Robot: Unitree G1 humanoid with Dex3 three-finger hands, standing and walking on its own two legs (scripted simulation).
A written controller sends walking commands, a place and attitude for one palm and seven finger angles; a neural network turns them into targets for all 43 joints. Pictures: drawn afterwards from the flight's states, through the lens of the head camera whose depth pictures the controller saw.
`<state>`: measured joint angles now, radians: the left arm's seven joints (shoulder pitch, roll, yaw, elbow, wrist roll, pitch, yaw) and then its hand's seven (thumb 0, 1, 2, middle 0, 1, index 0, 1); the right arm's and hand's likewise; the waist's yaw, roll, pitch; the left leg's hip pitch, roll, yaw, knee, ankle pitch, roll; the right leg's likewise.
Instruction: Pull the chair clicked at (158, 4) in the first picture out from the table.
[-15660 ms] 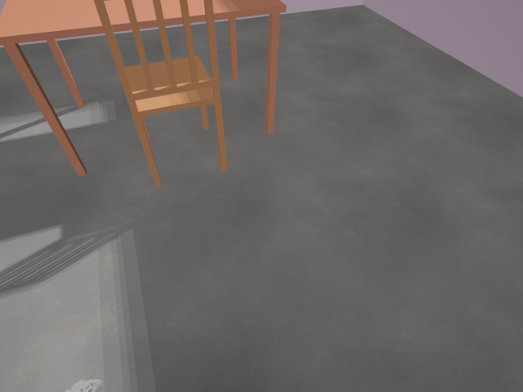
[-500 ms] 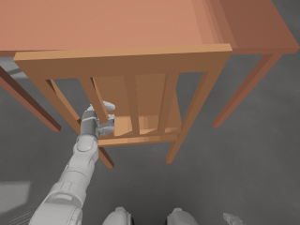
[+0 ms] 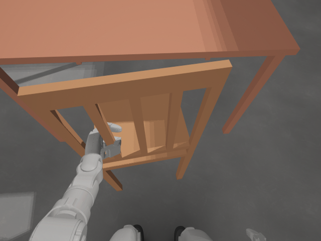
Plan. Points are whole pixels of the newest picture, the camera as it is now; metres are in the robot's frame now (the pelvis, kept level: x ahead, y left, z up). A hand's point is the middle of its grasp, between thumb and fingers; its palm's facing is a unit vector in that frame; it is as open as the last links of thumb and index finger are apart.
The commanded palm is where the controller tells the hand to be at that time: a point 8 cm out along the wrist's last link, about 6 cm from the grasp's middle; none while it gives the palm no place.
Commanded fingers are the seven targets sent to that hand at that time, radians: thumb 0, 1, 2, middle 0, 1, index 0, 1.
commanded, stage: step backward, pulling the chair out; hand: left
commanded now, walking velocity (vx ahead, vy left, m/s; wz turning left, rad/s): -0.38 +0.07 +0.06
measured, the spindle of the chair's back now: (140, 130) +0.40 +0.06 -0.04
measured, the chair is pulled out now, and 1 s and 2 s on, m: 0.09 0.17 0.32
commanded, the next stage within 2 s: none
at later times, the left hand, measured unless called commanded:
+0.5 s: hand (111, 167) +0.30 +0.13 -0.07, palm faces +0.03 -0.99 -0.17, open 5.6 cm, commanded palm +0.30 +0.19 -0.07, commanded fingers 0.00 0.90 0.90 -0.50 -1.45 -0.50 -1.45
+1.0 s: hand (109, 176) +0.28 +0.14 -0.07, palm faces +0.03 -0.98 -0.17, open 5.7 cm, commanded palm +0.26 +0.19 -0.06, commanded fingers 0.00 0.90 0.90 -0.50 -1.45 -0.50 -1.45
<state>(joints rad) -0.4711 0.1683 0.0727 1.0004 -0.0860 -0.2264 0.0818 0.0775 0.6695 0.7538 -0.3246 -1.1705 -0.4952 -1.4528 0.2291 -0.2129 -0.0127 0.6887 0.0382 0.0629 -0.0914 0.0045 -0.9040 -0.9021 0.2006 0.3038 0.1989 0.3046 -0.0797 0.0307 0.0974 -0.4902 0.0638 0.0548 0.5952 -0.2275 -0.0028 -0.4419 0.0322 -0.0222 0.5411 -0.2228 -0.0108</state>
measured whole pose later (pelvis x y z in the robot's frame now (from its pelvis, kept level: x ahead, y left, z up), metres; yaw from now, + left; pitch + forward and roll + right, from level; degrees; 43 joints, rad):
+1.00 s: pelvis -0.09 +0.00 -0.01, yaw +2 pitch +3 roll -1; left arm -0.53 0.19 0.06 1.04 -0.04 -0.23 0.09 0.06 0.62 0.77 -0.32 -1.23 -0.50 -1.45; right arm 0.19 -0.20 -0.01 0.73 0.02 -0.02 -0.08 0.01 -0.90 -0.90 0.20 0.30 0.20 0.30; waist -0.08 0.02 0.17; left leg -0.44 0.06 -0.04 0.70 -0.31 -0.05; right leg -0.47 0.01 -0.04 0.59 -0.17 -0.01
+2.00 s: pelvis -0.24 +0.01 -0.01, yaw +1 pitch +1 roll -1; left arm -0.53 0.18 0.06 1.11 -0.04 -0.24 0.11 0.04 0.63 0.75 -0.29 -1.24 -0.50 -1.45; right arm 0.21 -0.27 -0.02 0.79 0.02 -0.06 -0.11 0.01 -0.90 -0.90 0.20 0.30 0.20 0.30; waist -0.07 0.00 0.14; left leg -0.46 0.03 -0.01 0.66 -0.20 -0.01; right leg -0.48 -0.02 0.00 0.64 -0.21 0.02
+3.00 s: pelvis -0.35 +0.02 +0.00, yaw +0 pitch +2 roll -2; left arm -0.50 0.20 0.04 0.95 -0.03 -0.19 0.09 0.04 0.65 0.72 -0.24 -1.23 -0.50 -1.45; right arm 0.17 -0.23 -0.02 0.69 0.00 -0.01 -0.07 0.00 -0.91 -0.90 0.20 0.30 0.20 0.30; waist -0.04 0.00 0.19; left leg -0.40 0.08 -0.01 0.60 -0.25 -0.03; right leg -0.39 -0.01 -0.03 0.67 -0.38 0.00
